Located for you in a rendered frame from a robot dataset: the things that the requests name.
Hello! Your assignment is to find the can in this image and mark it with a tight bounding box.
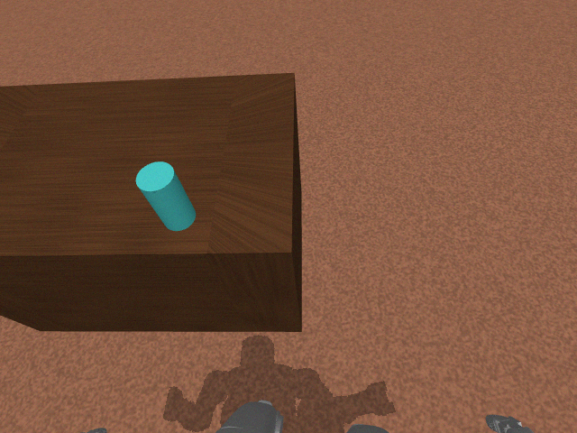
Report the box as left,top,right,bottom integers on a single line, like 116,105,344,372
136,161,196,231

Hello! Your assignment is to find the right robot hand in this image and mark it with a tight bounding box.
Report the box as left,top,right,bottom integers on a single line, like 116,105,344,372
486,415,534,433

